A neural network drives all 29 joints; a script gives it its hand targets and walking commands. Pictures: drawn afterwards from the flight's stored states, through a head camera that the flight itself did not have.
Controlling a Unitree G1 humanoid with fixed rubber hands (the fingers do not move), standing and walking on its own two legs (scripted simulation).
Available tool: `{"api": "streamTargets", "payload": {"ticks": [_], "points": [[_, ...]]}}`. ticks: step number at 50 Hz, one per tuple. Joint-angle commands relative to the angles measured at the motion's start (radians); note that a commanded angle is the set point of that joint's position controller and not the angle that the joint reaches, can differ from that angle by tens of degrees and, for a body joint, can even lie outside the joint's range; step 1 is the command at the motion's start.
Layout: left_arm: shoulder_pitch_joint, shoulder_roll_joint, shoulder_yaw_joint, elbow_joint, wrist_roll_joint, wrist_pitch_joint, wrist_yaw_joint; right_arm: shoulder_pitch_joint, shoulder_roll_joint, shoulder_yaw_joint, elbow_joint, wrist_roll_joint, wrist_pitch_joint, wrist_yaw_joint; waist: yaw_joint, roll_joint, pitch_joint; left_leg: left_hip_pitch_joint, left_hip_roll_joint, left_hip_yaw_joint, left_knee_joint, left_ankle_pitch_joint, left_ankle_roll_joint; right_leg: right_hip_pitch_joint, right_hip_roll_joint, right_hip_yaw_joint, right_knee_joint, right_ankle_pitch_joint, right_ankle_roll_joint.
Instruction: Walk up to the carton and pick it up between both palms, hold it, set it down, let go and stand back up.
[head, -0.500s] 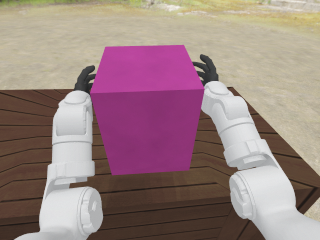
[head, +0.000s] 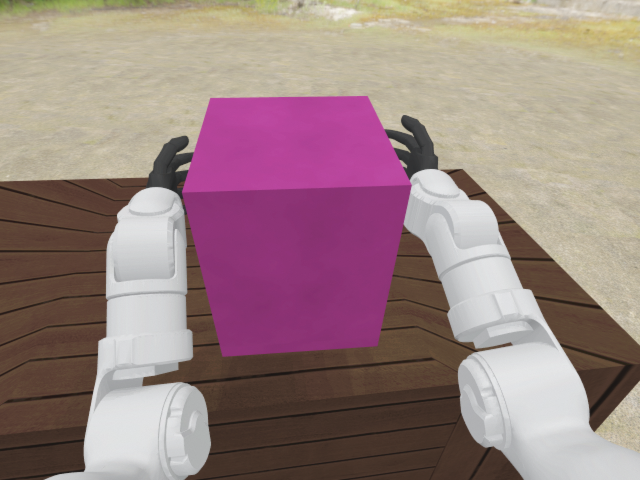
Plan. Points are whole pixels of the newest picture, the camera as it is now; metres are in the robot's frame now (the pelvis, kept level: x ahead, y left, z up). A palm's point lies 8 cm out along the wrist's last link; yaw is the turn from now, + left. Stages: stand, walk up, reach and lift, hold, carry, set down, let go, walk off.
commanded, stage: hold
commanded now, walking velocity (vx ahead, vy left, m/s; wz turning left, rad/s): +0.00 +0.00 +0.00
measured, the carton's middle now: (295, 224) +0.39 +0.01 +0.20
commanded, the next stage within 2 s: none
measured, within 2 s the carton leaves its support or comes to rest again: neither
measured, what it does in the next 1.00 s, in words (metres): stands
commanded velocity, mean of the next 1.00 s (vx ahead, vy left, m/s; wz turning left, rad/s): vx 0.00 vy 0.00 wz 0.00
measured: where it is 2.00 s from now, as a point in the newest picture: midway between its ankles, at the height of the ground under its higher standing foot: outside the picture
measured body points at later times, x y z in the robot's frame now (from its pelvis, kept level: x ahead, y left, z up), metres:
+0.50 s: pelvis +0.01 +0.00 +0.00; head -0.06 +0.02 +0.44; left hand +0.38 +0.16 +0.24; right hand +0.39 -0.14 +0.27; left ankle +0.05 +0.12 -0.75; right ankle -0.01 -0.11 -0.75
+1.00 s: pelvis +0.01 -0.01 +0.00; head -0.07 +0.01 +0.44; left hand +0.39 +0.16 +0.26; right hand +0.40 -0.14 +0.28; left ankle +0.05 +0.12 -0.75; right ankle -0.01 -0.11 -0.75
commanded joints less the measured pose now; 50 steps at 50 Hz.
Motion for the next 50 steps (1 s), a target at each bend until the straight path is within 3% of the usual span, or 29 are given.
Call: {"api": "streamTargets", "payload": {"ticks": [1, 4, 8, 12, 14, 18, 22, 26, 29, 30, 36, 39, 40, 42, 44, 46, 50], "points": [[-0.829, -0.530, -0.446, -0.078, -0.188, -0.110, -0.118, -0.720, 0.635, 0.257, -0.213, 0.103, -0.040, 0.133, 0.011, 0.031, -0.325, 0.130, -0.031, 0.020, -0.036, 0.002, -0.006, -0.076, 0.033, -0.007, -0.063, 0.002, 0.072], [-0.816, -0.509, -0.407, -0.023, -0.184, -0.120, -0.122, -0.720, 0.635, 0.254, -0.186, 0.097, -0.039, 0.132, 0.016, -0.004, -0.314, 0.135, -0.039, 0.019, -0.033, 0.008, 0.005, -0.074, 0.033, -0.006, -0.068, 0.011, 0.081], [-0.800, -0.512, -0.392, 0.002, -0.174, -0.119, -0.134, -0.704, 0.623, 0.246, -0.152, 0.104, -0.039, 0.117, 0.007, 0.009, -0.300, 0.150, -0.039, 0.020, -0.023, 0.058, -0.004, -0.059, 0.035, -0.004, -0.067, 0.059, 0.085], [-0.788, -0.512, -0.425, -0.076, -0.182, -0.118, -0.136, -0.697, 0.615, 0.281, -0.214, 0.149, -0.040, 0.096, -0.006, 0.050, -0.361, 0.212, -0.045, 0.014, 0.030, 0.235, -0.027, -0.012, 0.042, -0.007, -0.046, 0.243, 0.090], [-0.747, -0.500, -0.418, -0.106, -0.187, -0.111, -0.142, -0.670, 0.610, 0.305, -0.264, 0.165, -0.035, 0.080, -0.010, 0.028, -0.375, 0.226, -0.053, 0.010, 0.041, 0.278, -0.025, 0.016, 0.034, 0.002, -0.039, 0.340, 0.103], [-0.718, -0.499, -0.455, -0.216, -0.188, -0.098, -0.137, -0.641, 0.602, 0.346, -0.359, 0.205, -0.026, 0.059, -0.018, 0.057, -0.422, 0.267, -0.049, 0.005, 0.069, 0.386, -0.048, 0.050, 0.042, -0.005, -0.024, 0.441, 0.108], [-0.720, -0.514, -0.504, -0.281, -0.199, -0.080, -0.127, -0.608, 0.581, 0.345, -0.373, 0.201, -0.015, 0.065, -0.028, 0.076, -0.380, 0.267, -0.035, -0.004, 0.062, 0.378, -0.064, 0.019, 0.060, -0.019, -0.029, 0.347, 0.087], [-0.750, -0.504, -0.508, -0.274, -0.200, -0.070, -0.123, -0.608, 0.568, 0.319, -0.346, 0.179, -0.005, 0.084, -0.035, 0.078, -0.346, 0.236, -0.028, -0.002, 0.036, 0.281, -0.060, -0.011, 0.052, -0.019, -0.042, 0.244, 0.076], [-0.756, -0.513, -0.496, -0.201, -0.190, -0.071, -0.120, -0.643, 0.573, 0.300, -0.325, 0.154, -0.009, 0.099, -0.022, 0.079, -0.323, 0.197, -0.030, 0.007, 0.008, 0.171, -0.048, -0.040, 0.047, -0.016, -0.055, 0.139, 0.069], [-0.771, -0.535, -0.518, -0.225, -0.202, -0.077, -0.117, -0.664, 0.582, 0.308, -0.344, 0.159, -0.019, 0.105, -0.019, 0.082, -0.351, 0.197, -0.026, 0.007, 0.012, 0.171, -0.048, -0.032, 0.050, -0.015, -0.048, 0.142, 0.066], [-0.802, -0.518, -0.435, -0.061, -0.173, -0.095, -0.112, -0.702, 0.603, 0.252, -0.212, 0.105, -0.024, 0.139, 0.014, 0.036, -0.288, 0.123, -0.025, 0.014, -0.045, -0.018, -0.009, -0.093, 0.035, -0.008, -0.074, -0.025, 0.065], [-0.811, -0.506, -0.404, -0.014, -0.176, -0.112, -0.119, -0.716, 0.624, 0.243, -0.177, 0.095, -0.034, 0.139, 0.020, -0.002, -0.301, 0.110, -0.030, 0.017, -0.051, -0.052, 0.008, -0.079, 0.030, -0.001, -0.071, -0.031, 0.074], [-0.832, -0.496, -0.380, 0.005, -0.170, -0.119, -0.121, -0.729, 0.637, 0.243, -0.160, 0.090, -0.031, 0.139, 0.035, -0.011, -0.281, 0.099, -0.039, 0.030, -0.052, -0.052, 0.014, -0.074, 0.028, -0.001, -0.078, -0.025, 0.082], [-0.820, -0.489, -0.363, 0.008, -0.164, -0.126, -0.125, -0.732, 0.640, 0.250, -0.171, 0.098, -0.039, 0.129, 0.035, -0.007, -0.326, 0.137, -0.041, 0.031, -0.033, 0.007, 0.014, -0.070, 0.027, 0.005, -0.074, 0.038, 0.087], [-0.812, -0.506, -0.392, -0.025, -0.182, -0.132, -0.126, -0.724, 0.638, 0.265, -0.184, 0.114, -0.044, 0.118, 0.020, 0.004, -0.358, 0.168, -0.046, 0.026, -0.008, 0.112, 0.000, -0.045, 0.040, -0.005, -0.060, 0.129, 0.089], [-0.803, -0.482, -0.362, -0.001, -0.158, -0.125, -0.135, -0.697, 0.621, 0.265, -0.150, 0.114, -0.029, 0.105, 0.012, 0.001, -0.302, 0.176, -0.046, 0.026, 0.002, 0.121, -0.002, -0.050, 0.031, -0.001, -0.063, 0.155, 0.098], [-0.764, -0.500, -0.411, -0.092, -0.179, -0.112, -0.149, -0.666, 0.610, 0.300, -0.232, 0.156, -0.027, 0.073, -0.026, 0.018, -0.352, 0.227, -0.047, 0.015, 0.038, 0.274, -0.029, 0.008, 0.040, -0.005, -0.041, 0.325, 0.104]]}}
